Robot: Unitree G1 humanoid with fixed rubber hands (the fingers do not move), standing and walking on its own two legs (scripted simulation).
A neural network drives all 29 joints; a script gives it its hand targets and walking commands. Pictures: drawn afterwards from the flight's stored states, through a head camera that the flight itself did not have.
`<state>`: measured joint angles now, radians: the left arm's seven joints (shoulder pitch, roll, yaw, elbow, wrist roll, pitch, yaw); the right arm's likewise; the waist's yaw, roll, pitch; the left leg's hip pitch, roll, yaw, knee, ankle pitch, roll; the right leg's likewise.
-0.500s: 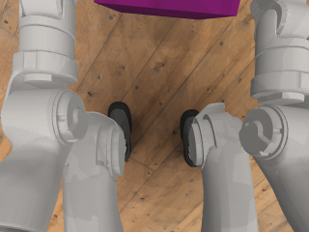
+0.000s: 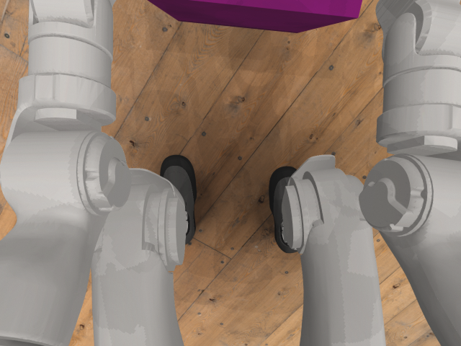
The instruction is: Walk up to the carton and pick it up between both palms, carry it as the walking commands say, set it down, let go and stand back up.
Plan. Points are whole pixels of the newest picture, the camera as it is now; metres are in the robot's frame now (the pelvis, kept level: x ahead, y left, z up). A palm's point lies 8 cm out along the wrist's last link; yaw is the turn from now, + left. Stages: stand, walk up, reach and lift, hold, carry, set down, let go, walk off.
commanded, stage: set down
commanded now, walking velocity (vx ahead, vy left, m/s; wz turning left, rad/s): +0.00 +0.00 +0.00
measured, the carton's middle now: out of the picture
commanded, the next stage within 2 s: let go in 1.98 s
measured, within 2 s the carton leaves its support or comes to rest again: neither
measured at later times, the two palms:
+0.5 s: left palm out of the picture +0.57 +0.18 -0.19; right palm out of the picture +0.54 -0.18 -0.19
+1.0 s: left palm out of the picture +0.59 +0.20 -0.12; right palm out of the picture +0.57 -0.19 -0.11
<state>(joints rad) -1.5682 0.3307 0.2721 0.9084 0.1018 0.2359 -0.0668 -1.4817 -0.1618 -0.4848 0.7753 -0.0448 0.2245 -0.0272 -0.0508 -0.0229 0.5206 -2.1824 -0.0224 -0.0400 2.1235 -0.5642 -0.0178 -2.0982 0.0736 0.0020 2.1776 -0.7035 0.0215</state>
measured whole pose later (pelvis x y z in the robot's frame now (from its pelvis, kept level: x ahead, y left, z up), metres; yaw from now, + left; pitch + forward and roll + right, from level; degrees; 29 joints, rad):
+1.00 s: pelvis -0.02 +0.00 +0.00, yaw +0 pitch +30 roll -2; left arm -1.62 0.52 0.12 0.99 -0.10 0.26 0.05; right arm -1.55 -0.31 -0.25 0.85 0.16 0.25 -0.21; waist -0.05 -0.03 0.52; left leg -2.10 -0.02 -0.04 2.12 -0.54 -0.02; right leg -2.02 0.08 0.00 2.17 -0.68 0.03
